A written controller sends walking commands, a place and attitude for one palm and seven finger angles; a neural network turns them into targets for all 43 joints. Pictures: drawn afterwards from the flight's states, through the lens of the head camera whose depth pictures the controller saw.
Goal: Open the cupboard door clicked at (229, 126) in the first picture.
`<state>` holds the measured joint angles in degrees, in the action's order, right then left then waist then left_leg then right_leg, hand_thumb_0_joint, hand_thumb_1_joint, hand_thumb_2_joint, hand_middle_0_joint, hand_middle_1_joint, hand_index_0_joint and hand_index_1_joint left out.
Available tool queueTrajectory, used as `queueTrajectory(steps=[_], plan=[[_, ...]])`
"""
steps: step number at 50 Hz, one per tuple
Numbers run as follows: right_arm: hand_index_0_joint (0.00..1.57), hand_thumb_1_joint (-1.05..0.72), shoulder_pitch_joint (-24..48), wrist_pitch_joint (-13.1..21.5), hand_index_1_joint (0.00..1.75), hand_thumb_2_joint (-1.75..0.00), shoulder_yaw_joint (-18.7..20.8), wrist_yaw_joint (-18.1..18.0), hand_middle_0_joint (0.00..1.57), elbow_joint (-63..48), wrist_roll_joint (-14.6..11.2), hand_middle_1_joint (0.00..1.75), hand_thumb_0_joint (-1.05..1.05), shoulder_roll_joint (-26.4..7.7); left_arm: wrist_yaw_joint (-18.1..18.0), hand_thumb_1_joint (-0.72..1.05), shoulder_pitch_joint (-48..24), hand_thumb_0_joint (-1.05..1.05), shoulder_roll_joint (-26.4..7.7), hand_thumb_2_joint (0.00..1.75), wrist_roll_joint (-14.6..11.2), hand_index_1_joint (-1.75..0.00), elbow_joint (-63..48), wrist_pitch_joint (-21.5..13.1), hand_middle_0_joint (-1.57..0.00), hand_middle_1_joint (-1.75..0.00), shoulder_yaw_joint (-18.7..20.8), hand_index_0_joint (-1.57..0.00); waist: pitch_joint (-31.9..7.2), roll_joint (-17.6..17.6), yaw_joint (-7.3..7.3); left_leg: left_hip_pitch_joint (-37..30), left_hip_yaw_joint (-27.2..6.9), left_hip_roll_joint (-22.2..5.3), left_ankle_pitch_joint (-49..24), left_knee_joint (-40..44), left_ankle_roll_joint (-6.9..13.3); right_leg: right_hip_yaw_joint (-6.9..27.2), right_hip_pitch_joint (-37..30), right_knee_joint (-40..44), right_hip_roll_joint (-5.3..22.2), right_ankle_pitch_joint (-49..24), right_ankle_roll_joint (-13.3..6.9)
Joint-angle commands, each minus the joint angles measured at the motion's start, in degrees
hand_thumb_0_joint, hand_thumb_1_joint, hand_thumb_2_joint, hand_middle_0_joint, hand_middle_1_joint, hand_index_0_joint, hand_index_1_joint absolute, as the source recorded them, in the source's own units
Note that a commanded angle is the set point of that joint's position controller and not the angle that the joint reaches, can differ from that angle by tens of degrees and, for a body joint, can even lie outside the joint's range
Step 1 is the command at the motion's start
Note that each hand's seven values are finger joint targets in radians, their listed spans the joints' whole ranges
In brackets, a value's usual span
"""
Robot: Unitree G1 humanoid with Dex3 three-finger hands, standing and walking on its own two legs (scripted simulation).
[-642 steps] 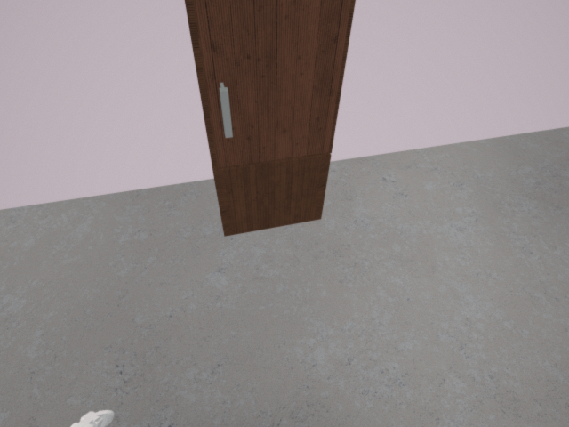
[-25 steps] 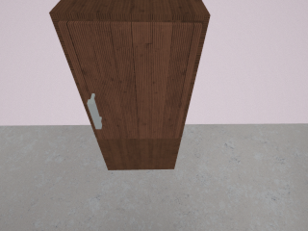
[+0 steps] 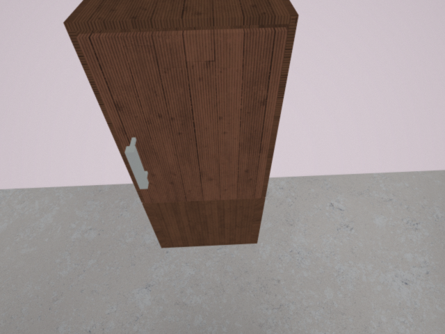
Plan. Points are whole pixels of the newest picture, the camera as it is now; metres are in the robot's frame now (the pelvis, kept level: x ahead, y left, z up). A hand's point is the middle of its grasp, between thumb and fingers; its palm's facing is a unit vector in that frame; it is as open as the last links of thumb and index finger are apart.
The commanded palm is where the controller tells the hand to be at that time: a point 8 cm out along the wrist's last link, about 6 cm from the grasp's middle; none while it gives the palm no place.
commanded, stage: shuffle to correct the standing spot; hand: left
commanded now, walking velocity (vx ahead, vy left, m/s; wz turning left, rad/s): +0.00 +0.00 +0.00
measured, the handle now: (138, 163) +0.56 +0.28 -0.10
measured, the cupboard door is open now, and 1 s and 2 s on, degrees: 0 0 0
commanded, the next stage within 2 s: come to a stop and stand still in 0.34 s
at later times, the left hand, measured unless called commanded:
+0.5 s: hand out of the picture -0.01 +0.20 -0.20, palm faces +0.15 -0.97 -0.17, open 7.4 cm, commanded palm none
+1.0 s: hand out of the picture +0.13 +0.20 -0.17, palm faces +0.10 -0.97 -0.22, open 7.4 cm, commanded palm none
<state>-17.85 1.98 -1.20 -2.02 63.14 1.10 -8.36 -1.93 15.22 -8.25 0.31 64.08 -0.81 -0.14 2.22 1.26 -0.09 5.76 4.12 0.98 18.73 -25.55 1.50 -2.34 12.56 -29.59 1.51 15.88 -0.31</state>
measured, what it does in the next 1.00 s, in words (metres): steps on the spot: right foot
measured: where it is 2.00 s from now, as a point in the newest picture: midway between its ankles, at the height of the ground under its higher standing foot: outside the picture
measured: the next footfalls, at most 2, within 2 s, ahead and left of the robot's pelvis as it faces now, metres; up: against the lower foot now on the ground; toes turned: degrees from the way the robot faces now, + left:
right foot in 0.80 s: +0.14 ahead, -0.08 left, +0.00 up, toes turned +1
left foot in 1.12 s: +0.06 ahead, +0.14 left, +0.00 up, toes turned +7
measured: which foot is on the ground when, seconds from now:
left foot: down 0.00-0.84, up 0.86-1.00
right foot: down 0.00-0.44, up 0.46-0.78, down 0.80-1.00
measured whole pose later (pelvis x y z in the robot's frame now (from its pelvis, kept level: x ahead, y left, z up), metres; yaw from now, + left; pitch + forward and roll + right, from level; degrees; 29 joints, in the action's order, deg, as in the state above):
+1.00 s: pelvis +0.06 +0.01 -0.01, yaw +5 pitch +0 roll +1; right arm -12.3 -1.7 2.7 -1.7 59.4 0.6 -9.2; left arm -2.0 8.5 -8.9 1.4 55.5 0.1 1.6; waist 5.4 -0.4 0.3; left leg 18.9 1.8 -0.1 29.7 -49.5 -1.2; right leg -4.1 18.8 -33.4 1.4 14.9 -2.5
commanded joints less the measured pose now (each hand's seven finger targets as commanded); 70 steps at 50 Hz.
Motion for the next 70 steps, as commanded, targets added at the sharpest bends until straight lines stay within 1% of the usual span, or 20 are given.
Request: queueTrajectory(steps=[1, 9, 13, 16, 18, 21, 22, 23, 28, 35, 38, 39, 41, 43, 47, 51, 54, 56, 58, 70], plan=[[0.2, -0.9, -3.9, 0.6, 0.3, -0.9, 1.0, -0.3, 0.2, -0.7, -0.2, 0.3, 0.0, -5.1, -0.2, 0.9, 3.2, 0.0, -5.3, 0.9, 0.2, -0.3, -1.7, -0.8, -0.2, -0.3, 0.8, -0.2, 0.9, -1.3, -0.1, 4.6, -5.9, -6.9, -15.7, 5.4, 1.0, 4.7, -3.3, 3.0, 4.5, -15.0, -2.4], [0.2, -0.9, -3.8, -0.5, 0.3, -0.9, 1.2, 0.2, 0.2, -0.7, 0.0, 0.3, 0.0, -4.9, 0.1, 0.9, 3.8, 0.0, -6.8, 0.9, 0.8, -0.3, -2.6, -0.3, -0.2, -0.3, 1.9, -0.2, 3.7, -1.6, -0.84, 9.8, -4.4, -4.6, -1.0, 1.9, 1.3, 6.5, -2.6, 3.6, 6.0, -0.1, -3.8], [0.2, -0.9, -1.9, -1.5, 0.3, -0.9, 1.8, 0.8, 0.2, -3.3, 0.1, 0.3, 0.0, -3.9, 0.1, 0.9, 8.3, 0.0, -11.0, 0.9, 1.1, -0.3, -3.2, -0.2, -0.2, -0.3, 4.1, -0.2, 4.7, -12.7, -2.61, 19.3, -0.3, -0.7, 7.9, -14.0, 0.2, 19.5, -4.6, 14.3, 16.0, 14.9, -9.4], [0.2, -0.9, 2.6, -0.9, 0.3, -0.9, 2.4, 1.6, 0.2, -6.2, 0.0, 0.3, 0.0, -4.7, -0.2, 0.9, 9.2, 0.0, -11.0, 0.9, 1.7, -0.3, -4.3, -1.0, -0.2, -0.3, 5.2, -0.2, 5.1, -9.9, -3.64, 26.0, -3.3, -3.5, 12.9, -24.1, 0.3, 21.5, -5.8, 15.4, 21.1, 4.3, -13.1], [0.2, -0.9, 0.6, -0.5, 0.3, -0.9, 2.6, 2.2, 0.2, -6.0, -0.3, 0.3, 0.0, -3.3, -0.2, 0.9, 6.0, 0.0, -11.0, 0.9, 1.8, -0.3, -5.5, -1.4, -0.2, -0.3, 5.2, -0.2, 2.6, -6.2, -1.26, 17.8, -3.4, -4.4, 9.8, -16.6, 0.1, 14.8, -1.4, 10.9, 19.7, -3.3, -11.5], [0.2, -0.9, -11.1, 0.1, 0.3, -0.9, 2.4, 1.7, 0.2, -1.9, 0.0, 0.3, 0.0, -3.5, 0.5, 0.9, 1.1, 0.0, -8.1, 0.9, 1.2, -0.3, -6.9, -0.4, -0.2, -0.3, 4.4, -0.2, 0.1, 0.9, 3.53, -3.5, -1.3, -2.3, -2.6, 0.5, -0.1, 0.7, 12.5, -3.6, 8.1, 6.7, -4.7], [0.2, -0.9, -14.8, 0.4, 0.3, -0.9, 3.7, 1.3, 0.2, -1.4, 0.9, 0.3, 0.0, -9.0, 0.8, 0.9, -0.2, 0.0, -5.0, 0.9, 0.9, -0.3, -8.5, 0.1, -0.2, -0.3, 3.9, -0.2, 0.4, 17.1, 4.97, -5.0, -19.5, -14.5, 0.0, 8.0, 4.9, -6.3, 21.5, -19.1, 0.4, 17.1, -1.1], [0.2, -0.9, -16.7, 0.1, 0.3, -0.9, 4.0, 0.7, 0.2, -1.9, 0.8, 0.3, 0.0, -10.6, 0.7, 0.9, -2.3, 0.0, -4.4, 0.9, 1.4, -0.3, -10.5, 0.1, -0.2, -0.3, 3.4, -0.2, 1.9, 18.6, 5.52, -4.2, -27.8, -20.8, -5.2, 12.6, 10.3, -3.6, 26.4, -29.3, -0.6, 22.0, -1.2], [0.2, -0.9, -3.5, 1.7, 0.3, -0.9, 1.9, -0.5, 0.2, -5.6, 0.5, 0.3, 0.0, -5.9, 0.9, 0.9, 1.0, 0.0, -2.0, 0.9, 0.8, -0.3, -6.4, 0.3, -0.2, -0.3, 2.4, -0.2, 2.4, 0.6, -0.91, 5.0, -13.5, -16.7, -40.4, 8.3, 10.6, 1.5, 16.6, -29.4, 4.1, 6.8, 0.2], [0.2, -0.9, -3.4, 0.2, 0.3, -0.9, 3.4, -1.1, 0.2, -4.6, 0.1, 0.3, 0.0, -7.8, -0.1, 0.9, -0.9, 0.0, -3.9, 0.9, 0.5, -0.3, -7.6, 1.1, -0.2, -0.3, 2.2, -0.2, -2.5, 4.6, 0.72, -4.6, -8.3, -15.5, -56.1, 2.3, 7.5, -1.4, 9.1, -8.2, 1.1, 2.9, 0.6], [0.2, -0.9, -3.0, -0.7, 0.3, -0.9, 4.2, -1.0, 0.2, -4.6, 0.1, 0.3, 0.0, -7.6, -0.2, 0.9, 0.0, 0.0, -5.6, 0.9, 0.8, -0.3, -8.3, 0.7, -0.2, -0.3, 3.0, -0.2, -2.2, 3.6, -0.3, -2.3, -8.2, -14.0, -51.5, -2.2, 5.0, -0.4, 4.1, -0.4, 1.3, -5.2, 0.0], [0.2, -0.9, -2.6, -0.9, 0.3, -0.9, 4.3, -0.9, 0.2, -5.1, -0.1, 0.3, 0.0, -7.3, -0.3, 0.9, 1.9, 0.0, -6.9, 0.9, 0.9, -0.3, -8.1, 0.4, -0.2, -0.3, 3.3, -0.2, -3.8, 0.5, -1.07, 0.7, -6.4, -11.5, -43.6, -5.2, 3.1, 1.7, -0.6, 1.3, 3.1, -19.3, -0.5], [0.2, -0.9, -3.3, -1.5, 0.3, -0.9, 4.6, -0.4, 0.2, -6.0, -0.8, 0.3, 0.0, -4.8, -0.6, 0.9, 3.6, 0.0, -10.7, 0.9, 1.0, -0.3, -7.7, -0.1, -0.2, -0.3, 3.7, -0.2, -6.7, -9.2, -0.57, 11.6, -1.6, -3.1, -8.7, -12.3, -0.8, 13.3, -8.1, -1.6, 16.1, -48.9, -7.9], [0.2, -0.9, -1.5, -2.6, 0.3, -0.9, 4.2, -0.5, 0.2, -6.1, -0.9, 0.3, 0.0, -2.2, -0.8, 0.9, 3.6, 0.0, -10.4, 0.9, 1.1, -0.3, -8.0, -0.1, -0.2, -0.3, 3.4, -0.2, -7.6, -14.7, -1.44, 14.0, -2.7, -1.2, 16.3, -23.0, -1.9, 16.1, -7.7, 3.7, 19.7, -50.4, -14.3], [0.2, -0.9, 0.9, -3.2, 0.3, -0.9, 4.2, 0.6, 0.2, -5.8, -0.7, 0.3, 0.0, -2.3, -0.6, 0.9, -1.9, 0.0, -10.3, 0.9, 1.4, -0.3, -10.8, 0.4, -0.2, -0.3, 3.8, -0.2, -4.5, -10.3, -0.8, 15.0, -3.2, -1.4, 11.8, -27.8, -2.7, 12.7, -0.2, 7.7, 15.2, -29.3, -12.5], [0.2, -0.9, 0.6, -2.7, 0.3, -0.9, 3.8, 1.0, 0.2, -6.1, -0.5, 0.3, 0.0, -2.1, -0.6, 0.9, -1.5, 0.0, -11.9, 0.9, 1.5, -0.3, -11.1, 0.6, -0.2, -0.3, 4.5, -0.2, -4.8, -8.6, -0.9, 11.3, -1.5, -1.1, 6.8, -14.8, -3.1, 14.0, 0.8, 7.3, 14.2, -20.2, -11.2], [0.2, -0.9, -4.6, -1.9, 0.3, -0.9, 3.6, 0.8, 0.2, -4.4, -0.6, 0.3, 0.0, -2.2, -0.4, 0.9, -3.0, 0.0, -10.4, 0.9, 0.7, -0.3, -11.6, 1.1, -0.2, -0.3, 4.3, -0.2, -4.8, -4.8, 1.22, -0.9, -0.8, -1.1, -4.7, 1.7, -2.4, 10.1, 7.3, 3.4, 9.2, -8.0, -6.0], [0.2, -0.9, -3.1, -1.2, 0.3, -0.9, 3.9, 0.5, 0.2, -5.5, 0.2, 0.3, 0.0, -6.4, 0.1, 0.9, -3.5, 0.0, -5.8, 0.9, 0.2, -0.3, -12.6, 1.7, -0.2, -0.3, 3.3, -0.2, -2.2, 9.4, 0.25, 4.2, -13.4, -12.2, -9.5, 8.7, 2.3, 3.2, 8.2, -1.7, 1.5, 3.8, -1.2], [0.2, -0.9, 3.0, -1.1, 0.3, -0.9, 3.5, 0.2, 0.2, -6.7, 0.6, 0.3, 0.0, -6.8, 0.2, 0.9, -4.0, 0.0, -5.1, 0.9, 0.9, -0.3, -11.3, 1.7, -0.2, -0.3, 2.8, -0.2, 1.6, 10.9, -1.32, 12.9, -14.1, -14.6, -10.3, 11.0, 5.1, 0.8, 2.4, -4.0, 1.1, 4.3, -0.3], [0.2, -0.9, -1.6, -0.9, 0.3, -0.9, 2.1, 0.2, 0.2, -3.7, -0.3, 0.3, 0.0, -5.0, 0.6, 0.9, 2.7, 0.0, -5.3, 0.9, 0.6, -0.3, -4.6, 0.5, -0.2, -0.3, 1.1, -0.2, 3.7, -3.4, -0.62, 9.8, -7.3, -6.4, 0.2, 8.6, 1.0, 5.8, 0.6, 8.2, 4.4, -1.7, -1.3]])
